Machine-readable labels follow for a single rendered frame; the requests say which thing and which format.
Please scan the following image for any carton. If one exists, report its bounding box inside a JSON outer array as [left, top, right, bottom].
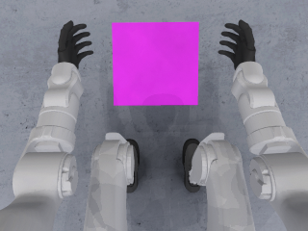
[[112, 21, 199, 106]]

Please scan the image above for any robot left upper arm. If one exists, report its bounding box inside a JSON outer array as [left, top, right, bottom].
[[0, 151, 78, 231]]

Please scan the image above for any right robot forearm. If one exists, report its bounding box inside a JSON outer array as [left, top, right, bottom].
[[231, 61, 308, 158]]

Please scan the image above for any robot left shin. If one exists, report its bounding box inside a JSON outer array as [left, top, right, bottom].
[[90, 132, 134, 186]]

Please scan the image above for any left robot thigh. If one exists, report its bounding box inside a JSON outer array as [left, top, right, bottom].
[[83, 140, 135, 231]]

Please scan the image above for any right robot hand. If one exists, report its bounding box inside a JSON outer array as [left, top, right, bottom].
[[218, 20, 256, 70]]

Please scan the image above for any robot right upper arm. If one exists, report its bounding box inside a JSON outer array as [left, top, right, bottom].
[[249, 152, 308, 231]]

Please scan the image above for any left robot forearm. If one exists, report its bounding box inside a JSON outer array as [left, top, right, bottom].
[[13, 62, 84, 196]]

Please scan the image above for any left robot hand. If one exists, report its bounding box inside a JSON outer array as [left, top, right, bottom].
[[57, 20, 93, 69]]

